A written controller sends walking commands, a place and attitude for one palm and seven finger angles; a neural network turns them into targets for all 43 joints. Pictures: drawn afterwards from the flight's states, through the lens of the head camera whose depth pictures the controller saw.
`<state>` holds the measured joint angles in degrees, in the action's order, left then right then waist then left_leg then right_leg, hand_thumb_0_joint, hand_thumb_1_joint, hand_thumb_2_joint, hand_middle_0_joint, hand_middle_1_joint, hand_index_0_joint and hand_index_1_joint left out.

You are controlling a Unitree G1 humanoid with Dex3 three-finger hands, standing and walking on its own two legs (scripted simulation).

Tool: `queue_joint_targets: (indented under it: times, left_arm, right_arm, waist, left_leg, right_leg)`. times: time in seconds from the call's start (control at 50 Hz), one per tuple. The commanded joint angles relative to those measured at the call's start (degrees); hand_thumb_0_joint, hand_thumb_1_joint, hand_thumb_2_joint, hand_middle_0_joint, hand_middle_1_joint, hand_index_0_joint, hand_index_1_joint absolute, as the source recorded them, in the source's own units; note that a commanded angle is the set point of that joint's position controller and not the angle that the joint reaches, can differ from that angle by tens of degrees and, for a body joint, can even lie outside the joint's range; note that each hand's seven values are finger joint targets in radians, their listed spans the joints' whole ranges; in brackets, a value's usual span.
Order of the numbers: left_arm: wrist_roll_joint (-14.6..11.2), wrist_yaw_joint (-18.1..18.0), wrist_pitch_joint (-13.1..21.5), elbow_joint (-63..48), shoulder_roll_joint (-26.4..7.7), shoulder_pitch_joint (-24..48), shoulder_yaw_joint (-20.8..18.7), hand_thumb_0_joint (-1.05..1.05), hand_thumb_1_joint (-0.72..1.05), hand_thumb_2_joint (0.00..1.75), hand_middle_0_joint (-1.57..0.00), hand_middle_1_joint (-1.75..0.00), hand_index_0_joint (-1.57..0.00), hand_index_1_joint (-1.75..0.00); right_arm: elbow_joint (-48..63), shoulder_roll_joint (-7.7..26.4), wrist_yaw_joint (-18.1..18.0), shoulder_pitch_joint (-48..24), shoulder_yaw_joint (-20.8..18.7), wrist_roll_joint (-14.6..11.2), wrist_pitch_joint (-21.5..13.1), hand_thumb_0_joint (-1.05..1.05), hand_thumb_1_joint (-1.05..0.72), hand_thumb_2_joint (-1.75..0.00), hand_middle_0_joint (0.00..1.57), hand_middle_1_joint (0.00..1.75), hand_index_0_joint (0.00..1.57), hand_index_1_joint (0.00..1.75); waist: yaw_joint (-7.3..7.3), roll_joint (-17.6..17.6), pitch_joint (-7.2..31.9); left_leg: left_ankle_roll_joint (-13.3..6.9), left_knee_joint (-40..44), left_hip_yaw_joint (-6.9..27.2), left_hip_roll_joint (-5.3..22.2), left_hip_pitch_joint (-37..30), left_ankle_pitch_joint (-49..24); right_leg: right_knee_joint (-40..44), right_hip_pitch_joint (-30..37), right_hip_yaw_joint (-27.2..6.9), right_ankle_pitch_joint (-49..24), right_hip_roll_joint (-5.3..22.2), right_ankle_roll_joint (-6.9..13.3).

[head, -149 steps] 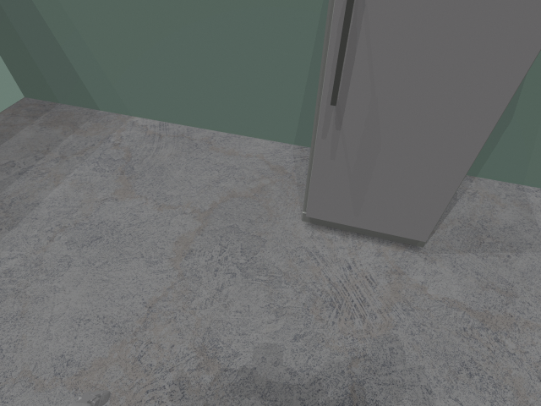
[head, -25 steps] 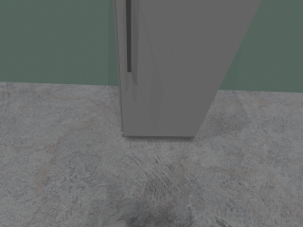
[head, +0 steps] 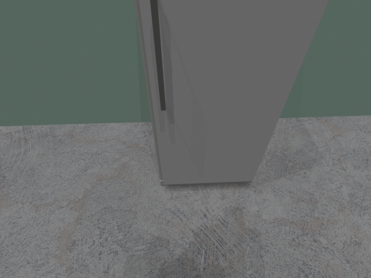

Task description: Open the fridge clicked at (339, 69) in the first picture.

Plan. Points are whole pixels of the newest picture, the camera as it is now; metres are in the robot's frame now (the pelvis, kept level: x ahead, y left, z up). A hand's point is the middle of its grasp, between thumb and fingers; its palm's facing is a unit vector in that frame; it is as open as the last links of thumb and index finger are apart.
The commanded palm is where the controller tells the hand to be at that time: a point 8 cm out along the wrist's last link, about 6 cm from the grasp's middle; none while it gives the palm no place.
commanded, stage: take the last steps up to it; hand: left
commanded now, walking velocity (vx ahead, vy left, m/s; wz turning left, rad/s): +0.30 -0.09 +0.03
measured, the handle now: (159, 57) +0.72 +0.11 +0.13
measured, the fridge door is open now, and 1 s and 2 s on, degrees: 0 0 0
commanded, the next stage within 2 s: come to a stop and stand still in 0.62 s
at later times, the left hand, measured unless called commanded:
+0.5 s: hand out of the picture +0.10 +0.20 -0.18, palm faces +0.06 -0.99 -0.13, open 7.4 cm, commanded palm none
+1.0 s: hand (143, 201) +0.37 +0.15 -0.17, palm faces +0.06 -0.98 -0.21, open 7.2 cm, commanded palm none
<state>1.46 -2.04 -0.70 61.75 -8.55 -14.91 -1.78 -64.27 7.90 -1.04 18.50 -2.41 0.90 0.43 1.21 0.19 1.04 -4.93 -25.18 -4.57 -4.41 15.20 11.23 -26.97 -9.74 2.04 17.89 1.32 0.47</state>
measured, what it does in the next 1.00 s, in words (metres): walks ahead: left foot, then right foot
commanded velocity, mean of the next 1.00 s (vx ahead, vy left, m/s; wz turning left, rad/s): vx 0.07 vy -0.03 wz -0.02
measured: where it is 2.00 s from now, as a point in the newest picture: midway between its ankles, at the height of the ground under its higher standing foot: outside the picture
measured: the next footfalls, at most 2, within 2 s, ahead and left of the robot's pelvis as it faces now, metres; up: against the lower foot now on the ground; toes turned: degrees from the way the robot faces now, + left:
left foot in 0.30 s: +0.17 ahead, +0.14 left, +0.00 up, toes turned +10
right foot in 0.78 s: +0.37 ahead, -0.13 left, +0.00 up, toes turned -8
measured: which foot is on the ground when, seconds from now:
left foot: down 0.00-0.02, up 0.04-0.28, down 0.30-0.78, up 0.80-1.00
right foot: down 0.00-0.32, up 0.34-0.76, down 0.78-1.00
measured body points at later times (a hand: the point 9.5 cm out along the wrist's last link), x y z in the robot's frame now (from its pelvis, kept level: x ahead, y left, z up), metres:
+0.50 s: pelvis +0.14 +0.04 +0.00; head +0.15 +0.06 +0.45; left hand +0.10 +0.26 -0.17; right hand +0.15 -0.19 -0.14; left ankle +0.13 +0.13 -0.74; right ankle +0.10 -0.09 -0.65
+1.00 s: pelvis +0.27 -0.02 -0.01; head +0.31 -0.03 +0.44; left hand +0.37 +0.20 -0.15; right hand +0.28 -0.25 -0.17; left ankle +0.23 +0.10 -0.68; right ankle +0.33 -0.12 -0.74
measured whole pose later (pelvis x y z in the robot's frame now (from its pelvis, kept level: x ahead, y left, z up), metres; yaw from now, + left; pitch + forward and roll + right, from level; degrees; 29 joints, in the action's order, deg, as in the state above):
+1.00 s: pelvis +0.27 -0.02 -0.01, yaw +2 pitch -1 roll +0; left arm 1.3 -2.6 0.1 57.1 -6.9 -5.3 -2.8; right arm -61.5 9.4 -2.0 13.4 -4.0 0.2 2.3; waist 0.7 1.8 -6.0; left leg 2.0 -58.5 -2.0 1.7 23.1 29.7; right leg -31.0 -19.2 9.2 10.9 3.1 2.6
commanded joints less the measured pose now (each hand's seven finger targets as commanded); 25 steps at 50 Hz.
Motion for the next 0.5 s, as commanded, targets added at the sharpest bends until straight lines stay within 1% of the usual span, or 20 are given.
queue_joint_targets:
  times: [0.0,0.02,0.04,0.1,0.12,0.14,0.16,0.18,0.2,0.24,0.26,0.28,0.3,0.32,0.34,0.36,0.38,0.4,0.44,0.48]
  left_arm:
    - [0.1,0.0,1.5,0.7,-8.7,-9.7,-1.5,0.00,0.90,0.90,-0.20,-0.30,-0.20,-0.30]
    - [-0.1,-0.1,1.9,0.4,-7.6,-10.0,-1.6,0.00,0.90,0.90,-0.20,-0.30,-0.20,-0.30]
    - [0.0,0.0,2.4,0.9,-6.6,-10.8,-1.4,0.00,0.90,0.90,-0.20,-0.30,-0.20,-0.30]
    - [0.2,0.2,3.5,1.2,-5.6,-12.2,-1.5,0.00,0.90,0.90,-0.20,-0.30,-0.20,-0.30]
    - [0.3,0.2,3.8,1.3,-5.9,-12.0,-1.6,0.00,0.90,0.90,-0.20,-0.30,-0.20,-0.30]
    - [0.4,0.2,3.9,1.7,-5.6,-12.9,-1.6,0.00,0.90,0.90,-0.20,-0.30,-0.20,-0.30]
    - [0.6,0.2,4.0,2.0,-6.0,-12.8,-1.6,0.00,0.90,0.90,-0.20,-0.30,-0.20,-0.30]
    - [0.6,0.3,3.9,2.4,-6.0,-12.9,-1.6,0.00,0.90,0.90,-0.20,-0.30,-0.20,-0.30]
    - [0.7,0.4,3.9,2.6,-6.0,-12.1,-1.7,0.00,0.90,0.90,-0.20,-0.30,-0.20,-0.30]
    - [0.1,0.8,3.7,2.7,-6.2,-10.6,-1.8,0.00,0.90,0.90,-0.20,-0.30,-0.20,-0.30]
    - [-0.3,1.0,3.7,2.9,-5.5,-10.7,-1.7,0.00,0.90,0.90,-0.20,-0.30,-0.20,-0.30]
    - [-0.6,1.4,3.7,2.5,-3.6,-11.9,-1.4,0.00,0.90,0.90,-0.20,-0.30,-0.20,-0.30]
    - [-0.9,2.0,3.6,0.7,-1.5,-11.4,-0.9,0.00,0.90,0.90,-0.20,-0.30,-0.20,-0.30]
    - [-0.2,1.9,3.3,-0.6,-3.9,-8.7,-1.5,0.00,0.90,0.90,-0.20,-0.30,-0.20,-0.30]
    - [0.2,1.8,2.9,-0.3,-3.7,-6.2,-1.7,0.00,0.90,0.90,-0.20,-0.30,-0.20,-0.30]
    - [0.2,2.3,2.8,-0.2,-3.0,-4.7,-1.7,0.00,0.90,0.90,-0.20,-0.30,-0.20,-0.30]
    - [0.5,2.7,2.6,0.2,-2.4,-4.5,-1.9,0.00,0.90,0.90,-0.20,-0.30,-0.20,-0.30]
    - [0.4,3.0,2.3,0.8,-1.5,-5.9,-1.8,0.00,0.90,0.90,-0.20,-0.30,-0.20,-0.30]
    - [0.4,3.0,1.6,1.1,0.0,-8.4,-1.7,0.00,0.90,0.90,-0.20,-0.30,-0.20,-0.30]
    - [0.3,3.2,1.0,0.5,-0.1,-7.1,-1.6,0.00,0.90,0.90,-0.20,-0.30,-0.20,-0.30]
  right_arm:
    - [4.4,3.7,0.4,-1.7,-0.3,0.5,-1.2,0.00,-0.90,-0.90,0.20,0.30,0.20,0.30]
    - [5.0,4.7,0.8,-3.9,-0.7,0.8,-1.2,0.00,-0.90,-0.90,0.20,0.30,0.20,0.30]
    - [5.4,4.8,1.0,-4.5,-0.9,0.7,-1.5,0.00,-0.90,-0.90,0.20,0.30,0.20,0.30]
    - [5.8,3.6,1.4,-5.2,-1.1,0.5,-1.8,0.00,-0.90,-0.90,0.20,0.30,0.20,0.30]
    - [6.2,2.9,1.5,-5.5,-1.0,0.5,-2.0,0.00,-0.90,-0.90,0.20,0.30,0.20,0.30]
    - [6.7,2.7,1.5,-6.7,-0.9,0.5,-2.1,0.00,-0.90,-0.90,0.20,0.30,0.20,0.30]
    - [7.2,2.3,1.5,-7.3,-0.9,0.3,-2.2,0.00,-0.90,-0.90,0.20,0.30,0.20,0.30]
    - [7.6,2.0,1.6,-7.8,-0.8,0.3,-2.3,0.00,-0.90,-0.90,0.20,0.30,0.20,0.30]
    - [7.4,1.6,1.6,-6.7,-0.8,0.3,-2.5,0.00,-0.90,-0.90,0.20,0.30,0.20,0.30]
    - [5.4,2.2,1.2,-0.5,-0.9,0.5,-3.0,0.00,-0.90,-0.90,0.20,0.30,0.20,0.30]
    - [3.3,3.9,0.8,5.3,-1.3,0.7,-3.3,0.00,-0.90,-0.90,0.20,0.30,0.20,0.30]
    - [1.4,8.9,0.1,12.7,-2.5,1.2,-3.8,0.00,-0.90,-0.90,0.20,0.30,0.20,0.30]
    - [0.6,15.1,-0.5,17.9,-3.9,1.3,-3.9,0.00,-0.90,-0.90,0.20,0.30,0.20,0.30]
    - [0.9,16.0,-0.7,16.3,-3.8,0.9,-3.4,0.00,-0.90,-0.90,0.20,0.30,0.20,0.30]
    - [1.1,13.3,-1.0,12.0,-3.3,0.9,-3.4,0.00,-0.90,-0.90,0.20,0.30,0.20,0.30]
    - [2.1,10.3,-1.1,8.5,-2.5,0.7,-3.7,0.00,-0.90,-0.90,0.20,0.30,0.20,0.30]
    - [2.7,8.2,-1.2,6.3,-1.8,0.9,-4.2,0.00,-0.90,-0.90,0.20,0.30,0.20,0.30]
    - [2.5,6.6,-1.4,5.1,-1.1,0.6,-4.7,0.00,-0.90,-0.90,0.20,0.30,0.20,0.30]
    - [2.5,6.6,-1.4,4.0,-1.1,0.6,-5.1,0.00,-0.90,-0.90,0.20,0.30,0.20,0.30]
    - [2.3,6.3,-1.3,4.3,-1.1,0.5,-5.1,0.00,-0.90,-0.90,0.20,0.30,0.20,0.30]
  waist:
    - [-3.02,-16.8,-8.2]
    - [-3.66,-16.1,-11.8]
    - [-3.10,-12.7,-12.9]
    - [-2.29,-3.8,-11.4]
    - [-1.92,-3.9,-10.6]
    - [-2.45,-4.6,-10.7]
    - [-2.22,-5.7,-10.6]
    - [-2.31,-6.7,-10.9]
    - [-1.37,-6.9,-10.7]
    - [1.60,-5.6,-8.6]
    - [3.76,-2.0,-5.4]
    - [6.16,7.5,0.3]
    - [6.79,19.3,3.9]
    - [6.31,14.2,2.7]
    - [5.11,10.6,-2.3]
    - [3.84,6.1,-6.5]
    - [2.38,3.6,-8.0]
    - [0.68,2.0,-7.9]
    - [-0.89,4.4,-5.6]
    - [-0.97,6.2,-5.7]
  left_leg:
    - [3.7,-10.7,1.2,3.9,14.6,13.0]
    - [3.2,-16.5,1.9,5.5,18.1,13.7]
    - [3.0,-20.9,2.1,6.2,20.7,13.1]
    - [3.5,-27.7,1.1,7.9,22.4,11.4]
    - [3.9,-26.6,0.8,8.6,22.4,11.2]
    - [4.0,-25.0,0.2,8.9,21.3,11.3]
    - [4.0,-22.8,0.3,9.5,19.5,11.5]
    - [3.9,-19.9,-0.4,9.4,16.7,11.2]
    - [3.7,-17.0,-1.4,9.1,13.0,9.9]
    - [3.7,-9.2,-4.7,6.4,-0.7,2.7]
    - [3.5,-5.7,-4.1,6.0,-10.3,0.9]
    - [0.7,-0.3,9.2,15.2,-20.2,5.0]
    - [-4.7,9.4,29.5,29.7,-24.7,8.4]
    - [-6.7,13.3,32.8,32.3,-21.1,12.8]
    - [-5.4,14.1,28.3,30.2,-14.9,12.4]
    - [-5.3,14.2,24.3,29.2,-9.1,8.8]
    - [-4.5,14.1,19.9,27.4,-6.1,2.9]
    - [-3.9,14.1,15.8,26.5,-4.7,-1.9]
    - [-3.2,12.8,7.8,23.6,-5.1,-9.1]
    - [-3.2,13.1,4.3,21.7,-6.1,-11.1]
  right_leg:
    - [20.2,2.3,-21.1,22.9,16.7,8.8]
    - [21.1,1.7,-21.0,20.1,16.7,9.7]
    - [20.4,3.2,-19.6,15.3,16.3,10.2]
    - [17.1,6.2,-13.3,1.2,14.9,10.3]
    - [16.2,7.2,-11.4,-3.5,14.6,10.2]
    - [15.5,6.7,-10.5,-6.8,14.5,10.2]
    - [14.9,5.4,-10.0,-8.1,14.8,10.2]
    - [14.2,3.4,-9.0,-9.2,14.4,9.8]
    - [13.4,1.4,-7.5,-9.0,13.7,9.1]
    - [7.0,-4.6,-3.2,-11.0,10.1,6.8]
    - [-1.8,-7.7,-1.3,-14.2,7.6,5.6]
    - [-16.7,-14.0,1.8,-10.2,3.3,2.8]
    - [-33.4,-24.0,4.9,12.3,-1.8,0.5]
    - [-40.9,-25.8,-0.8,14.0,0.0,1.8]
    - [-44.3,-27.3,-2.6,9.2,2.5,2.0]
    - [-45.0,-27.6,-2.8,4.7,4.5,1.9]
    - [-43.7,-26.0,-3.1,2.1,5.4,1.3]
    - [-41.6,-23.5,-2.5,0.5,6.0,0.8]
    - [-37.1,-21.8,-1.4,-1.5,5.8,-0.3]
    - [-32.2,-22.1,0.0,-3.6,5.6,-0.9]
